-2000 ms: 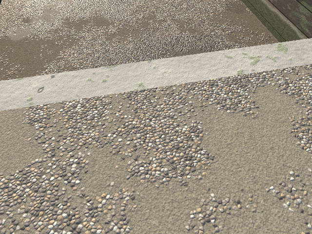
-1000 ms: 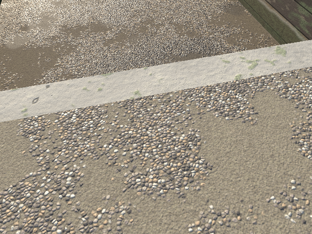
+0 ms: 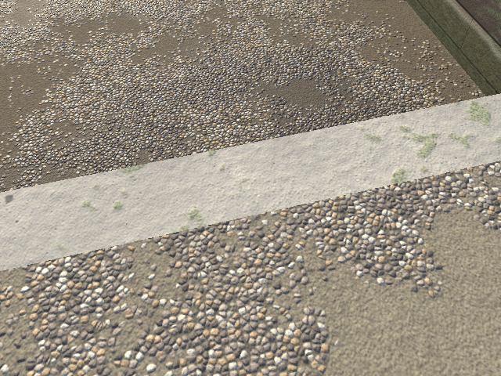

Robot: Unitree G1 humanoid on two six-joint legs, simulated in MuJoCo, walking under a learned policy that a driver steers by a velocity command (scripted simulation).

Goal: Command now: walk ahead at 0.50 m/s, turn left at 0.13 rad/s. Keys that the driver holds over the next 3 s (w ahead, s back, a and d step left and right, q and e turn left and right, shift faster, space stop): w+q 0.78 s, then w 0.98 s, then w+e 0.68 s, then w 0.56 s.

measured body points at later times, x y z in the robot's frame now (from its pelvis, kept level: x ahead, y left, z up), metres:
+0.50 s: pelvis +0.27 +0.01 +0.01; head +0.31 +0.03 +0.45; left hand +0.15 +0.23 -0.14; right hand +0.49 -0.16 -0.12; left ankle +0.39 +0.12 -0.70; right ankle +0.13 -0.08 -0.72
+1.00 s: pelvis +0.53 +0.11 +0.01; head +0.56 +0.14 +0.46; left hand +0.60 +0.40 -0.10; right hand +0.61 -0.15 -0.11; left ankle +0.38 +0.10 -0.72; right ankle +0.75 +0.06 -0.68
